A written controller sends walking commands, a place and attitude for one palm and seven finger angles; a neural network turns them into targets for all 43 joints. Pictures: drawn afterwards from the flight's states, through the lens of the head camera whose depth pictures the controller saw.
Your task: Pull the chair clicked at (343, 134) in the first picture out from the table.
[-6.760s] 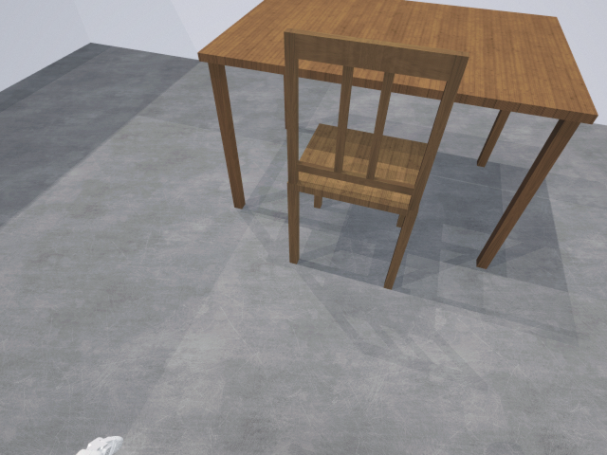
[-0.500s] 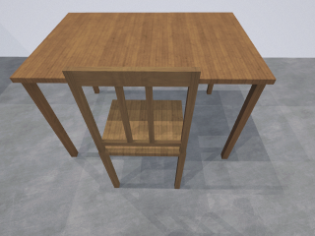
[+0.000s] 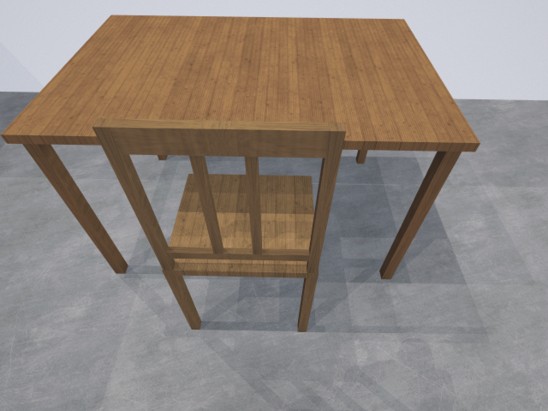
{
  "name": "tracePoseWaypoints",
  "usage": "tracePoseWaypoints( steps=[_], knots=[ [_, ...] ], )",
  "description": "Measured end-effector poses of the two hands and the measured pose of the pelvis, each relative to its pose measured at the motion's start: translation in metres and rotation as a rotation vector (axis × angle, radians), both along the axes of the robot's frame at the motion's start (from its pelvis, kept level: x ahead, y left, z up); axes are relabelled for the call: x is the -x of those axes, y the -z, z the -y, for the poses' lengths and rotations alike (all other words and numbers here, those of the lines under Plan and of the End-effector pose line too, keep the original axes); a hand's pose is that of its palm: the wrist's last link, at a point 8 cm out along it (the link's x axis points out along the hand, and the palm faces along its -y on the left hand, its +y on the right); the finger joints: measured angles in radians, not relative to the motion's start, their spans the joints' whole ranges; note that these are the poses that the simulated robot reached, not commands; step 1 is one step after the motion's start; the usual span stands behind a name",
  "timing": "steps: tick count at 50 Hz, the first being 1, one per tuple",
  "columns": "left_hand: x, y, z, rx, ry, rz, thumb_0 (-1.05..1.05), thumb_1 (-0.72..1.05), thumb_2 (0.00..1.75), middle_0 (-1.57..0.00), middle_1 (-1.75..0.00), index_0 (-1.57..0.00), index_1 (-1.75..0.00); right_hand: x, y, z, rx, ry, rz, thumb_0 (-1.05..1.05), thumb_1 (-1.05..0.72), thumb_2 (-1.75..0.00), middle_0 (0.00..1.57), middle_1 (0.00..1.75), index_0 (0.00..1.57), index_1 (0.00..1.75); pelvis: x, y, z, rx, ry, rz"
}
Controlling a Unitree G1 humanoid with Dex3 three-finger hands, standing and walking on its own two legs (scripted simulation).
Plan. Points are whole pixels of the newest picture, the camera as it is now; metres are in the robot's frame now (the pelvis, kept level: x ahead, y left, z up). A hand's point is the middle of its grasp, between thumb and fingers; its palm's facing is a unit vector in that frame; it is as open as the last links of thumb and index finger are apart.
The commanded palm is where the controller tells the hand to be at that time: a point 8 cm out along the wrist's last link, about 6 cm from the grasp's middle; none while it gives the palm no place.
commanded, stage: look again from close up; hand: left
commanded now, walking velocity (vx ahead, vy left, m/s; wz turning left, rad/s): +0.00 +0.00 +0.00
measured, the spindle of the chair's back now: (209, 209) +0.52 +0.18 -0.08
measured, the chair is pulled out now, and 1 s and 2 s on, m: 0.00 0.00 0.00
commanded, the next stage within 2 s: shuffle to correct the standing spot in 0.38 s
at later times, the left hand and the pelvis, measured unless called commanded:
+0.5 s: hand out of the picture -0.02 +0.14 -0.17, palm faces +0.04 -0.98 -0.17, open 7.4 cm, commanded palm none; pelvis +0.00 -0.01 +0.00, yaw +1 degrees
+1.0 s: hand out of the picture +0.01 +0.14 -0.19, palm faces +0.07 -0.99 -0.14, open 7.4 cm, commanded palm none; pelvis +0.07 -0.01 -0.01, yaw +2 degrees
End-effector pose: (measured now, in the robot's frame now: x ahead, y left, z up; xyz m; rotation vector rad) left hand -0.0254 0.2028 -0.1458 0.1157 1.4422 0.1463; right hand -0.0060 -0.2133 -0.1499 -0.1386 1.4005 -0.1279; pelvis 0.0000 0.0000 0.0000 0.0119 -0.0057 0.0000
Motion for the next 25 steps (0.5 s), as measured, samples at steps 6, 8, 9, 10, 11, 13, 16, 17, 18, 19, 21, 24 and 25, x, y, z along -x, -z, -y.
tracePoseWaypoints(
  steps=[6, 8, 9, 10, 11, 13, 16, 17, 18, 19, 21, 24, 25],
  knots=[
    [-0.004, -0.001, 0.001, -0.006, 0.003, 0.003, 0.01, 0.91, 0.90, -0.20, -0.30, -0.20, -0.30, -0.003, -0.001, 0.004, 0.000, -0.001, -0.005, 0.01, -0.92, -0.90, 0.20, 0.30, 0.20, 0.30, -0.003, -0.001, 0.004, 0.000, -0.002, -0.001],
    [-0.006, -0.001, 0.002, -0.007, 0.002, 0.005, 0.01, 0.91, 0.90, -0.20, -0.30, -0.20, -0.30, -0.003, -0.001, 0.004, -0.001, -0.001, -0.009, 0.01, -0.92, -0.90, 0.20, 0.30, 0.20, 0.30, -0.004, -0.001, 0.005, 0.000, -0.004, -0.001],
    [-0.006, -0.001, 0.002, -0.007, 0.002, 0.006, 0.01, 0.91, 0.90, -0.20, -0.30, -0.20, -0.30, -0.003, -0.001, 0.005, -0.002, -0.001, -0.011, 0.01, -0.92, -0.90, 0.20, 0.30, 0.20, 0.30, -0.004, -0.001, 0.006, 0.000, -0.004, -0.001],
    [-0.006, -0.001, 0.002, -0.008, 0.002, 0.007, 0.01, 0.91, 0.90, -0.20, -0.30, -0.20, -0.30, -0.002, -0.001, 0.005, -0.002, -0.002, -0.013, 0.01, -0.92, -0.90, 0.20, 0.30, 0.20, 0.30, -0.004, -0.001, 0.006, 0.000, -0.005, -0.002],
    [-0.007, -0.001, 0.002, -0.008, 0.001, 0.008, 0.01, 0.91, 0.90, -0.20, -0.30, -0.20, -0.30, -0.002, -0.001, 0.005, -0.003, -0.002, -0.014, 0.01, -0.92, -0.90, 0.20, 0.30, 0.20, 0.30, -0.005, -0.001, 0.007, 0.000, -0.006, -0.002],
    [-0.007, -0.001, 0.003, -0.009, -0.001, 0.009, 0.01, 0.91, 0.90, -0.20, -0.30, -0.20, -0.30, -0.002, -0.001, 0.005, -0.004, -0.003, -0.016, 0.01, -0.92, -0.90, 0.20, 0.30, 0.20, 0.30, -0.005, -0.001, 0.008, 0.000, -0.007, -0.001],
    [-0.007, -0.002, 0.004, -0.010, -0.003, 0.011, 0.01, 0.91, 0.90, -0.20, -0.30, -0.20, -0.30, -0.001, -0.001, 0.006, -0.007, -0.004, -0.020, 0.01, -0.92, -0.90, 0.20, 0.30, 0.20, 0.30, -0.005, -0.001, 0.009, 0.000, -0.008, 0.000],
    [-0.007, -0.002, 0.005, -0.010, -0.004, 0.011, 0.01, 0.91, 0.90, -0.20, -0.30, -0.20, -0.30, -0.001, -0.001, 0.006, -0.008, -0.004, -0.021, 0.01, -0.92, -0.90, 0.20, 0.30, 0.20, 0.30, -0.005, -0.001, 0.010, 0.000, -0.008, 0.001],
    [-0.007, -0.002, 0.005, -0.010, -0.005, 0.011, 0.01, 0.91, 0.90, -0.20, -0.30, -0.20, -0.30, -0.001, -0.001, 0.006, -0.009, -0.004, -0.022, 0.01, -0.92, -0.90, 0.20, 0.30, 0.20, 0.30, -0.005, -0.001, 0.010, 0.000, -0.009, 0.001],
    [-0.007, -0.002, 0.006, -0.010, -0.005, 0.011, 0.01, 0.91, 0.90, -0.20, -0.30, -0.20, -0.30, 0.000, -0.001, 0.006, -0.010, -0.004, -0.023, 0.01, -0.92, -0.90, 0.20, 0.30, 0.20, 0.30, -0.005, -0.001, 0.010, 0.000, -0.009, 0.001],
    [-0.006, -0.002, 0.007, -0.010, -0.007, 0.010, 0.01, 0.91, 0.90, -0.20, -0.30, -0.20, -0.30, 0.000, -0.001, 0.006, -0.013, -0.005, -0.026, 0.01, -0.92, -0.90, 0.20, 0.30, 0.20, 0.30, -0.005, -0.002, 0.011, 0.000, -0.010, 0.001],
    [-0.004, -0.003, 0.009, -0.009, -0.010, 0.009, 0.01, 0.91, 0.90, -0.20, -0.30, -0.20, -0.30, 0.001, -0.001, 0.006, -0.016, -0.005, -0.028, 0.01, -0.92, -0.90, 0.20, 0.30, 0.20, 0.30, -0.005, -0.002, 0.013, -0.001, -0.011, 0.001],
    [-0.004, -0.003, 0.010, -0.008, -0.011, 0.009, 0.01, 0.91, 0.90, -0.20, -0.30, -0.20, -0.30, 0.002, -0.001, 0.007, -0.017, -0.005, -0.029, 0.01, -0.92, -0.90, 0.20, 0.30, 0.20, 0.30, -0.005, -0.002, 0.013, -0.001, -0.012, 0.001]
  ],
)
